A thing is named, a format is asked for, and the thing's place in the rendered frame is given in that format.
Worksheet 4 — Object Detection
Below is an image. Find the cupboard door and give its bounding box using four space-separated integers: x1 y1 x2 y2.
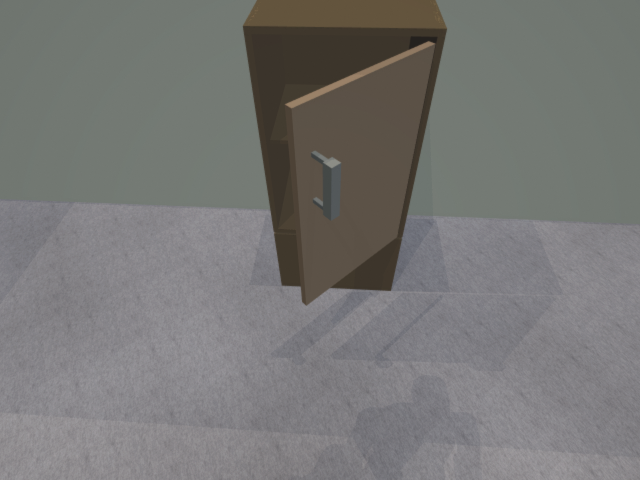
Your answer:
285 41 436 306

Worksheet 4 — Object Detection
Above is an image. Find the handle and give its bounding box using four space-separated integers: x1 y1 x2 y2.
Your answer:
311 151 341 221

